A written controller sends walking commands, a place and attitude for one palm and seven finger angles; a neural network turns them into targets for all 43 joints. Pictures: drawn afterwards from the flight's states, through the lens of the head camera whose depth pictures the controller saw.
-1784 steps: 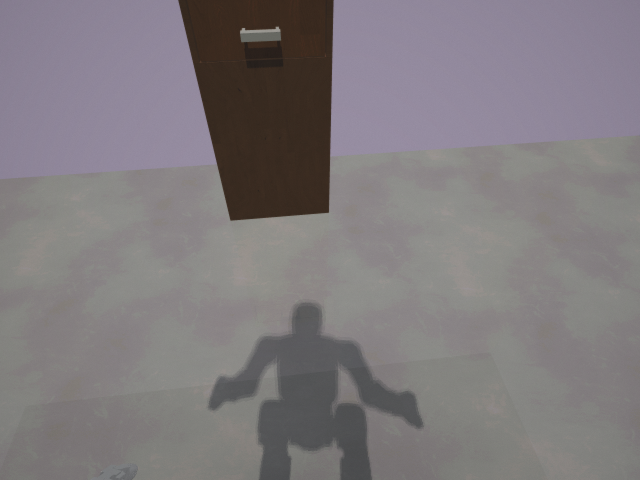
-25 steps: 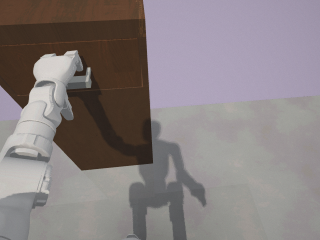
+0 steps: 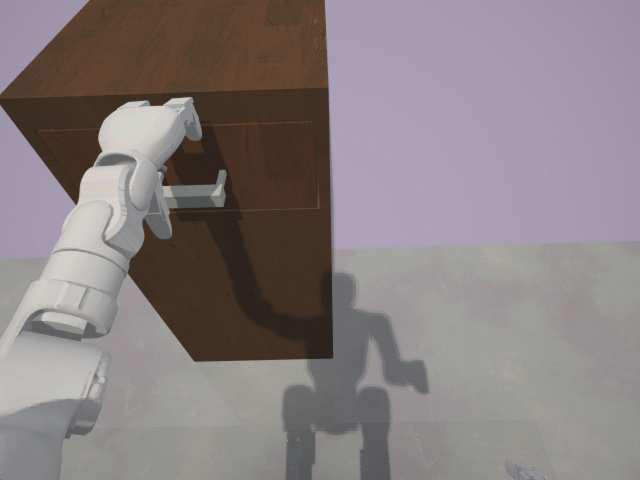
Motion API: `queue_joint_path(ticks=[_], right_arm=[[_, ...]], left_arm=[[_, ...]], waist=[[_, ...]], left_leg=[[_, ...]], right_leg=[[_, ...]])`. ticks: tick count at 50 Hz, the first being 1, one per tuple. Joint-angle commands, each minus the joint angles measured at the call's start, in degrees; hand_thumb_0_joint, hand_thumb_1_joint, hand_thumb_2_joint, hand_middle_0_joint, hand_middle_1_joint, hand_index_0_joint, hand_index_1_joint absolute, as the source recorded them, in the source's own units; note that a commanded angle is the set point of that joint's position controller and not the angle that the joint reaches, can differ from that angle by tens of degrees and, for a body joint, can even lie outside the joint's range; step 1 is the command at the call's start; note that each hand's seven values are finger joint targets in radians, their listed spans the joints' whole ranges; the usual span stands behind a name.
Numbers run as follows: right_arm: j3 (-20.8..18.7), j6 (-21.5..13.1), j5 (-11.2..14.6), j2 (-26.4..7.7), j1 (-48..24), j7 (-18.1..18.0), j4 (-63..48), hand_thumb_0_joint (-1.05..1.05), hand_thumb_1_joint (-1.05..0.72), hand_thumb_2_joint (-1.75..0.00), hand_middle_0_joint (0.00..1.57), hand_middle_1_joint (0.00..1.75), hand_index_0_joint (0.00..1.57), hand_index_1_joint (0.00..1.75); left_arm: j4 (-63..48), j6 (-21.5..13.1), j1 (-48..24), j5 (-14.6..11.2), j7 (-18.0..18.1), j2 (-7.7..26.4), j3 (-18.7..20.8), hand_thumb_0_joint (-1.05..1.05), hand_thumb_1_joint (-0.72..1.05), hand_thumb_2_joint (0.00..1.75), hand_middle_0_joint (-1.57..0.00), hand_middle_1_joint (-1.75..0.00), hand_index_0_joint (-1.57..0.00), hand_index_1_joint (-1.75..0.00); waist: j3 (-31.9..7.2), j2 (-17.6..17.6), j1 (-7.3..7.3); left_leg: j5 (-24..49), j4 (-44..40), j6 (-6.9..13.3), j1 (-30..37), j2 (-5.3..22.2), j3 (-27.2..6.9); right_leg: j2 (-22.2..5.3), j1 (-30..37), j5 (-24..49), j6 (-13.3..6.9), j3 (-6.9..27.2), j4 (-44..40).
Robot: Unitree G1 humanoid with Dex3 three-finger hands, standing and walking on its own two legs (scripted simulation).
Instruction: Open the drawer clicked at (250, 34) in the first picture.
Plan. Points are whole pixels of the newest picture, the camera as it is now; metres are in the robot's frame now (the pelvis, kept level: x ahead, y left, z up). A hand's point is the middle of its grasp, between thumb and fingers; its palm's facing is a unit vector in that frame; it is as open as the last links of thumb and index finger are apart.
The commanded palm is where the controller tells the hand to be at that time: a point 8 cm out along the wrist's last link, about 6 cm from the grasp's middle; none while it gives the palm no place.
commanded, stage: lift the hand off the handle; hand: left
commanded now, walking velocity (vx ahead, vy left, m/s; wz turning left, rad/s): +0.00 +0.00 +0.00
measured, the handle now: (187, 186) +0.53 +0.23 +0.05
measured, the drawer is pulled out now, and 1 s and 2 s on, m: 0.00 0.00 0.00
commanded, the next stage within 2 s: draw the hand back to the body in 0.38 s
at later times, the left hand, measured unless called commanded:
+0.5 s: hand (154, 142) +0.46 +0.21 +0.19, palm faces -0.07 -0.03 -1.00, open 13.9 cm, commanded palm +0.44 +0.23 +0.25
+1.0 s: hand (78, 229) +0.34 +0.26 +0.18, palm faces +0.04 -0.05 -1.00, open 13.9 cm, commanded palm +0.30 +0.25 +0.25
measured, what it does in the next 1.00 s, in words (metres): stands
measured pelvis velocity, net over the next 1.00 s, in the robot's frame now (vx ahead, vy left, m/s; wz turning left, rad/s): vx -0.01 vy -0.01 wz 0.03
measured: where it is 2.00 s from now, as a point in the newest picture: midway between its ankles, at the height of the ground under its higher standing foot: outside the picture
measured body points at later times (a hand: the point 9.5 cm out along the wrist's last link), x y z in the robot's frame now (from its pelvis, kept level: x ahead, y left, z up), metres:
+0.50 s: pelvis -0.01 -0.01 +0.00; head +0.03 -0.04 +0.45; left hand +0.46 +0.21 +0.24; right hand +0.09 -0.28 -0.13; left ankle +0.01 +0.09 -0.73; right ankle -0.05 -0.11 -0.73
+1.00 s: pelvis -0.01 -0.01 +0.01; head -0.01 -0.05 +0.46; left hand +0.33 +0.26 +0.23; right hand +0.21 -0.23 -0.09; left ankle +0.01 +0.09 -0.73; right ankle -0.05 -0.11 -0.73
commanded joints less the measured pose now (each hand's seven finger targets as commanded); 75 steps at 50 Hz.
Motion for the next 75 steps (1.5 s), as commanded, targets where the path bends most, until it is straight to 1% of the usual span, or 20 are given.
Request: queue_joint_path(ticks=[1,11,18,19,24,30,31,38,45,50,54,55,56,57,58,60,61,65,71,75], right_arm=[[-1.95,-1.23,-0.05,-7.94,0.34,-0.49,-5.06,0.0,-0.9,-0.9,0.2,0.3,0.2,0.3],[-1.34,-1.54,0.63,-7.77,-0.72,-1.09,-5.07,0.0,-0.9,-0.9,0.2,0.3,0.2,0.3],[-0.74,-1.07,0.98,-8.6,-0.19,-1.34,-4.54,0.0,-0.9,-0.9,0.2,0.3,0.2,0.3],[-0.59,-1.14,0.8,-8.37,-0.22,-1.27,-4.7,0.0,-0.9,-0.9,0.2,0.3,0.2,0.3],[-1.11,-1.03,0.42,-8.41,0.54,-1.14,-5.66,0.0,-0.9,-0.9,0.2,0.3,0.2,0.3],[-2.18,-1.31,-0.08,-7.86,-1.89,0.35,-9.06,0.0,-0.9,-0.9,0.2,0.3,0.2,0.3],[-2.27,-1.26,0.06,-7.86,-2.54,0.64,-9.49,0.0,-0.9,-0.9,0.2,0.3,0.2,0.3],[-1.66,-2.25,0.83,-8.02,-7.9,1.5,-9.77,0.0,-0.9,-0.9,0.2,0.3,0.2,0.3],[0.11,-2.72,0.89,-7.36,-12.86,0.88,-10.91,0.0,-0.9,-0.9,0.2,0.3,0.2,0.3],[0.99,-3.52,0.35,-6.16,-15.49,0.09,-12.51,0.0,-0.9,-0.9,0.2,0.3,0.2,0.3],[1.72,-4.07,-0.51,-5.62,-16.36,-0.32,-12.39,0.0,-0.9,-0.9,0.2,0.3,0.2,0.3],[2.74,-7.16,0.52,-0.88,-12.31,-0.23,-15.31,0.0,-0.9,-0.9,0.2,0.3,0.2,0.3],[3.46,-8.87,-0.57,-2.43,-13.36,-0.69,-13.07,0.0,-0.9,-0.9,0.2,0.3,0.2,0.3],[3.65,-9.96,-0.75,-2.52,-14.05,-0.9,-13.35,0.0,-0.9,-0.9,0.2,0.3,0.2,0.3],[3.19,-10.07,-1.14,-3.4,-13.28,-1.59,-12.87,0.0,-0.9,-0.9,0.2,0.3,0.2,0.3],[3.31,-10.93,-1.86,-3.35,-13.32,-1.98,-12.13,0.0,-0.9,-0.9,0.2,0.3,0.2,0.3],[3.35,-11.35,-2.31,-3.58,-13.23,-2.14,-10.75,0.0,-0.9,-0.9,0.2,0.3,0.2,0.3],[3.67,-12.22,-2.57,-2.46,-13.55,-1.9,-10.27,0.0,-0.9,-0.9,0.2,0.3,0.2,0.3],[2.25,-14.32,-2.69,-3.18,-13.76,-1.19,-10.39,0.0,-0.9,-0.9,0.2,0.3,0.2,0.3],[1.24,-15.69,-2.91,-3.39,-13.66,-0.98,-9.84,0.0,-0.9,-0.9,0.2,0.3,0.2,0.3]], left_arm=[[-9.91,0.79,-28.93,-0.39,2.77,18.13,9.15,0.0,-0.5,0.3,-0.3,-1.2,-0.3,-1.2],[-8.56,2.31,-37.89,-0.71,-2.45,13.75,2.08,0.0,-0.5,0.3,-0.3,-1.2,-0.3,-1.2],[-0.95,0.74,-33.03,-1.15,-5.74,19.14,6.46,0.0,-0.5,0.3,-0.3,-1.2,-0.3,-1.2],[-1.45,0.27,-33.7,-1.29,-5.96,17.25,4.85,0.0,-0.5,0.3,-0.3,-1.2,-0.3,-1.2],[-4.52,-2.67,-32.82,-0.74,-5.08,21.46,8.96,0.0,-0.5,0.3,-0.3,-1.2,-0.3,-1.2],[-22.61,-4.23,-20.75,-2.39,-2.08,23.25,14.05,0.0,-0.5,0.3,-0.3,-1.2,-0.3,-1.2],[-24.49,-3.68,-18.12,-3.0,-1.85,22.77,14.31,0.0,-0.5,0.3,-0.3,-1.2,-0.3,-1.2],[-33.75,2.5,-7.57,-4.66,-0.06,22.47,16.19,0.0,-0.5,0.3,-0.3,-1.2,-0.3,-1.2],[-38.21,6.04,2.13,-5.81,-3.59,18.08,12.13,0.0,-0.5,0.3,-0.3,-1.2,-0.3,-1.2],[-46.93,4.38,2.53,-5.92,-5.82,16.44,9.86,0.0,-0.5,0.3,-0.3,-1.2,-0.3,-1.2],[-50.56,2.04,8.1,-7.06,-5.76,19.56,14.85,0.0,-0.5,0.3,-0.3,-1.2,-0.3,-1.2],[-52.09,-3.53,2.28,-47.56,-0.61,-0.34,16.47,0.0,-0.47,0.32,-0.3,-1.18,-0.3,-1.18],[-52.56,-5.98,6.88,-50.59,2.35,3.72,19.51,0.0,-0.43,0.33,-0.29,-1.15,-0.29,-1.15],[-53.85,-6.95,10.82,-50.62,3.83,3.6,20.24,0.0,-0.4,0.34,-0.29,-1.13,-0.29,-1.13],[-55.5,-7.23,15.4,-55.16,5.26,6.34,26.3,0.0,-0.36,0.36,-0.29,-1.11,-0.29,-1.11],[-60.99,-8.44,16.31,-57.59,7.06,7.39,29.38,0.0,-0.29,0.39,-0.29,-1.07,-0.29,-1.07],[-60.84,-8.84,19.35,-58.6,7.76,8.03,31.53,0.0,-0.26,0.4,-0.28,-1.04,-0.28,-1.04],[-62.95,-9.36,28.13,-60.35,8.52,2.21,29.32,0.0,-0.12,0.47,-0.27,-0.95,-0.27,-0.95],[-69.71,-10.62,40.92,-60.86,8.27,-0.33,27.94,0.0,0.09,0.55,-0.26,-0.82,-0.26,-0.82],[-76.85,-12.01,49.44,-60.65,8.93,1.59,30.9,0.0,0.23,0.62,-0.25,-0.73,-0.25,-0.73]], waist=[[-20.43,-1.86,0.03],[-20.21,-2.91,-2.31],[-14.54,-5.1,-1.35],[-15.53,-5.46,-1.12],[-18.71,-5.16,-0.08],[-24.77,0.97,3.15],[-25.16,-0.71,3.29],[-18.81,-0.89,4.02],[-12.19,-4.11,3.64],[-12.42,-0.68,3.72],[-11.38,-0.98,5.11],[-3.84,-3.44,0.23],[-6.08,-5.85,1.47],[-5.38,-3.57,2.26],[-8.43,-4.62,3.65],[-10.73,-0.14,4.3],[-9.19,2.15,4.62],[-1.88,5.17,4.51],[-2.0,-1.09,4.57],[-4.64,-1.04,5.07]], left_leg=[[25.43,-1.34,0.3,18.66,0.37,-2.32],[22.41,-2.26,0.67,19.76,-0.58,-2.09],[18.1,-3.65,0.47,14.55,-0.67,-1.85],[18.3,-3.83,0.45,14.79,-0.71,-1.67],[19.79,-3.55,0.66,14.18,-0.69,-1.52],[28.66,-2.81,0.76,20.07,-0.11,-1.88],[29.35,-2.8,0.9,20.07,-0.18,-1.93],[25.1,-4.42,0.29,19.6,-0.21,-1.8],[20.51,-5.93,0.03,19.85,-0.53,-2.26],[19.3,-6.95,-0.18,23.33,-0.54,-3.07],[17.87,-7.77,-0.46,23.08,-0.59,-3.14],[13.23,-8.56,0.39,28.89,0.66,-2.82],[10.65,-9.96,0.23,31.12,1.72,-4.17],[10.75,-10.59,-0.04,30.58,1.71,-4.25],[14.4,-10.92,-0.44,31.31,1.63,-4.13],[17.18,-11.56,-1.37,32.17,1.51,-3.51],[16.74,-11.72,-1.58,31.28,1.46,-3.12],[14.47,-14.55,-2.17,28.02,1.67,-3.29],[16.17,-14.72,-1.59,28.31,1.67,-2.71],[18.52,-13.28,-1.27,29.21,1.26,-1.88]], right_leg=[[1.75,3.38,23.34,-1.45,0.62,-3.04],[0.95,4.34,24.55,-0.84,1.33,-4.9],[0.51,4.99,23.7,-0.58,1.48,-5.46],[0.36,5.36,23.54,-0.47,1.57,-5.4],[0.32,8.31,25.89,-0.53,2.14,-4.77],[0.57,11.19,30.32,-1.04,2.06,-3.21],[0.7,12.1,30.26,-1.03,1.98,-3.47],[1.16,10.07,25.47,-0.75,1.11,-4.46],[1.08,7.93,21.58,-0.19,0.54,-6.15],[0.96,7.2,17.58,-0.5,0.4,-7.11],[0.8,8.85,16.23,-0.59,0.12,-8.02],[1.2,6.42,15.32,-1.78,-0.79,-11.13],[1.82,8.74,13.89,-1.81,-0.45,-11.11],[1.56,9.19,13.65,-1.71,-0.17,-10.93],[1.48,12.19,16.27,-1.59,-0.17,-11.25],[0.84,15.1,18.41,-1.3,0.23,-11.6],[0.79,15.16,18.51,-1.33,0.41,-12.26],[0.39,15.29,16.56,-1.37,0.14,-14.15],[0.44,16.61,18.34,-0.7,0.35,-15.66],[-0.39,17.46,22.32,-0.32,1.03,-15.48]])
